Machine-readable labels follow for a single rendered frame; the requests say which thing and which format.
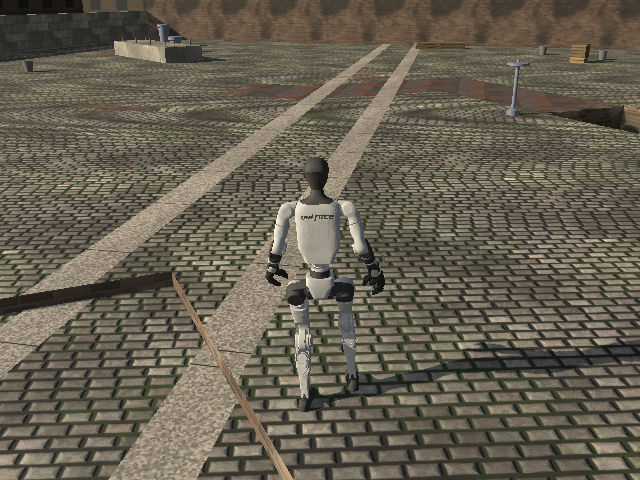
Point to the right robot upper arm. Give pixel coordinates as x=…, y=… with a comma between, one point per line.
x=349, y=209

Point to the left robot upper arm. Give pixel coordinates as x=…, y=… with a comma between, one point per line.
x=286, y=212

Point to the robot right forearm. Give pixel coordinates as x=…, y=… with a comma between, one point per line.
x=370, y=261

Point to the robot left foot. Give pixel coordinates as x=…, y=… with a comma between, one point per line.
x=304, y=404

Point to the robot left forearm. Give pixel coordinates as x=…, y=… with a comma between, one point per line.
x=273, y=260

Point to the robot left hand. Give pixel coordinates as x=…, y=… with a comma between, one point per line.
x=279, y=272

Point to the robot head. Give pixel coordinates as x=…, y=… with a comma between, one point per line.
x=316, y=172

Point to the robot right hand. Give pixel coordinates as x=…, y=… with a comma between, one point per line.
x=379, y=280

